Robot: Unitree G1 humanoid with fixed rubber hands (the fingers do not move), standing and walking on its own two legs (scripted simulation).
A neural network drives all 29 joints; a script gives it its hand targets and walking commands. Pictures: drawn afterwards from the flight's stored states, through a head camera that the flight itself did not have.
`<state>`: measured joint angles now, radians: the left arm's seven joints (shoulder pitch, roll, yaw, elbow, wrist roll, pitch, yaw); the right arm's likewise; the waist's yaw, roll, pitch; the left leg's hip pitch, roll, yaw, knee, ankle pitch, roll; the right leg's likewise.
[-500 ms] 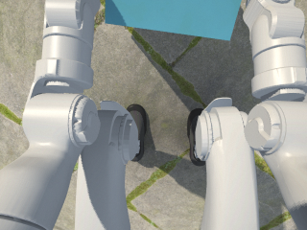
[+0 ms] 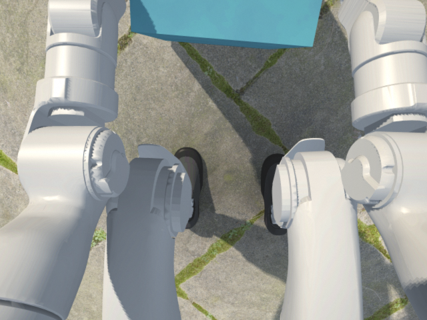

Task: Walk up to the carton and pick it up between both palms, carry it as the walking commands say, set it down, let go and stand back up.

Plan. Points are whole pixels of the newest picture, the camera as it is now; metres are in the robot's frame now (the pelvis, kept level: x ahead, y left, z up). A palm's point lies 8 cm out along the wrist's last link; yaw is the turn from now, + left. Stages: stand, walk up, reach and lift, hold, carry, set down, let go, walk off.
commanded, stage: set down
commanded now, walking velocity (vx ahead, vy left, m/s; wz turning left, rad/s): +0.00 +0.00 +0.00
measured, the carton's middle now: out of the picture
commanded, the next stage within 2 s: none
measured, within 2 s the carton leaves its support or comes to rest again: rests again in 0.04 s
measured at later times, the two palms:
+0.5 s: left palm out of the picture +0.57 +0.16 -0.18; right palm out of the picture +0.56 -0.15 -0.19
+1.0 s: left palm out of the picture +0.57 +0.16 -0.18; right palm out of the picture +0.56 -0.15 -0.19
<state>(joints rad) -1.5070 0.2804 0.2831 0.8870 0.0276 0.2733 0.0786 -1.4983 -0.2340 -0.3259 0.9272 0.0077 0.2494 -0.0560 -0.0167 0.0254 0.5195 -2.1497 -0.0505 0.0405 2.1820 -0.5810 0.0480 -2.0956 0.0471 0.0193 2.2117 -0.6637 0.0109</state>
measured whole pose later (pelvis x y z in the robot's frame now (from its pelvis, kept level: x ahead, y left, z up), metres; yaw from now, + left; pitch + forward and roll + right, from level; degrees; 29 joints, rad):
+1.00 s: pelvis +0.00 +0.00 -0.02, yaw +0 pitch +32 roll -3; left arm -1.51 0.29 0.31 0.92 0.01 0.24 0.06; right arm -1.52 -0.24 -0.35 0.96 -0.05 0.19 0.01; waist -0.02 0.06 0.51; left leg -2.21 -0.07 0.03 2.24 -0.58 0.05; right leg -2.13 0.07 0.02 2.26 -0.69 0.01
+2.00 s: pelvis +0.00 -0.01 +0.03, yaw +1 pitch +30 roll +0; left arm -1.50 0.38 0.11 0.86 -0.17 0.27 0.15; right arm -1.46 -0.37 -0.21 0.80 0.21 0.28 -0.16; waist -0.02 0.00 0.53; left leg -2.03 -0.05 0.03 2.09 -0.58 0.03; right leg -1.99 0.08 0.04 2.12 -0.66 0.05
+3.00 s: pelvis +0.00 -0.01 +0.27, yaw +0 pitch +29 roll +2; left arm -1.49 0.42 0.23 0.80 -0.08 0.35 0.05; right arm -1.42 -0.40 -0.21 0.79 0.11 0.34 -0.06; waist -0.02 -0.01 0.51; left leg -1.33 -0.05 0.03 1.10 -0.27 0.03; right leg -1.34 0.06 0.11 1.15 -0.32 0.04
